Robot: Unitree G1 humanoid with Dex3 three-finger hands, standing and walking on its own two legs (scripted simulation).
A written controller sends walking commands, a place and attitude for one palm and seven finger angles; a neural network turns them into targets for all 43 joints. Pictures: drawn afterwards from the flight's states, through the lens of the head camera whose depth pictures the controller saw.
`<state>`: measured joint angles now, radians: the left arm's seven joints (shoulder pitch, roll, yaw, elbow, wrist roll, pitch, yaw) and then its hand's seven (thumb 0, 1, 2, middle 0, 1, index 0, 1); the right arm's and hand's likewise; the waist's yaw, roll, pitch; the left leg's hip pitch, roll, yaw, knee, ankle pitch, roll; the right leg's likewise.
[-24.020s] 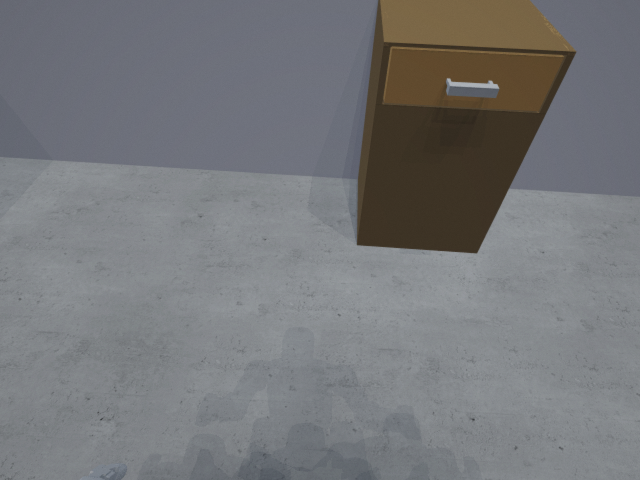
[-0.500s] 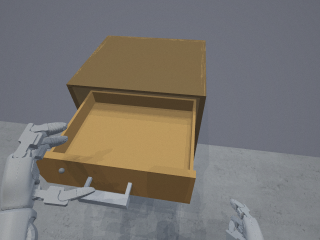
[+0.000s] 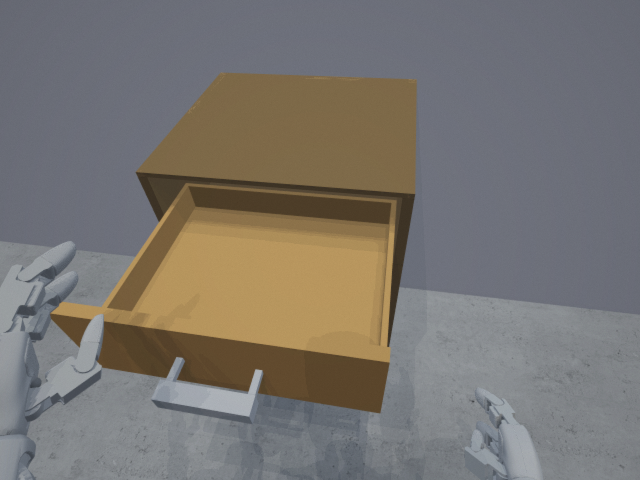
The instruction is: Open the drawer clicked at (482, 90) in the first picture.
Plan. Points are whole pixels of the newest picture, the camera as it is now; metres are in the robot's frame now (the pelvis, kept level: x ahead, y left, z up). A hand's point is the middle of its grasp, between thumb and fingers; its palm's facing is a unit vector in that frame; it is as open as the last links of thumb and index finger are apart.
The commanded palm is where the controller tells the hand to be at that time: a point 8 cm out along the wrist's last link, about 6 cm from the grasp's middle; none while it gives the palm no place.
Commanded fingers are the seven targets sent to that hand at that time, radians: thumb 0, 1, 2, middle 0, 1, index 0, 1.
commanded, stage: draw the hand back to the body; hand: left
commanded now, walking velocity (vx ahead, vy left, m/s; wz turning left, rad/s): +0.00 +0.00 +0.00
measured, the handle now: (211, 385) +0.24 +0.19 -0.03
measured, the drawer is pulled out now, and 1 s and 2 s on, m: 0.30 0.30 0.30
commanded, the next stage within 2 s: step back with the hand held close in 0.18 s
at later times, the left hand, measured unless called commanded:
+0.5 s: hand (84, 360) +0.18 +0.23 +0.16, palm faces +0.34 -0.81 -0.47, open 7.4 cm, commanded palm +0.11 +0.28 +0.18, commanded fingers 0.00 0.90 0.90 -0.20 -0.30 -0.20 -0.30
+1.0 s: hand (34, 425) +0.12 +0.25 +0.16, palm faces +0.36 -0.82 -0.44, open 7.4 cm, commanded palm +0.06 +0.29 +0.18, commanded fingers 0.00 0.90 0.90 -0.20 -0.30 -0.20 -0.30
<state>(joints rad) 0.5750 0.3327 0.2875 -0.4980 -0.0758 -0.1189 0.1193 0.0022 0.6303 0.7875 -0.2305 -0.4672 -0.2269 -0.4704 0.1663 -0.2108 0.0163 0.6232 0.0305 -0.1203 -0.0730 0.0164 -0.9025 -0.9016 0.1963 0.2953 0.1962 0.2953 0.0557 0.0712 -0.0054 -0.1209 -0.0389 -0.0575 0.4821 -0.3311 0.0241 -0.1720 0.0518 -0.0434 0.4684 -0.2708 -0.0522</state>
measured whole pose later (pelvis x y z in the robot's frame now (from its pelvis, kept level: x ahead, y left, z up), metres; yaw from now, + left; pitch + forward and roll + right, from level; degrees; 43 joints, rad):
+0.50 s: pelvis -0.02 +0.00 +0.00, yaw +0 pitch +1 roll +0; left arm 0.61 0.35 0.35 -0.52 -0.06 -0.21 0.12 0.01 0.89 0.90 -0.21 -0.30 -0.21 -0.30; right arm 0.18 -0.24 0.00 0.60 0.04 -0.05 -0.05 0.02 -0.90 -0.90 0.20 0.30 0.20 0.30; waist -0.01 0.06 0.01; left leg -0.21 -0.04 -0.06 0.51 -0.31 0.03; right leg -0.26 0.05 -0.05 0.47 -0.24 -0.05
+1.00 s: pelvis -0.07 +0.01 -0.01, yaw +0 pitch +2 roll -1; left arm 0.62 0.38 0.37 -0.60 -0.05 -0.22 0.15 0.01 0.89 0.90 -0.21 -0.30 -0.21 -0.30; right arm 0.18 -0.20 0.01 0.56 0.03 -0.05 -0.05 0.01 -0.90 -0.90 0.20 0.30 0.20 0.30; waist -0.01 0.00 -0.01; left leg -0.40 -0.05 -0.03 0.66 -0.32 0.04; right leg -0.43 0.03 -0.05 0.58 -0.20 -0.04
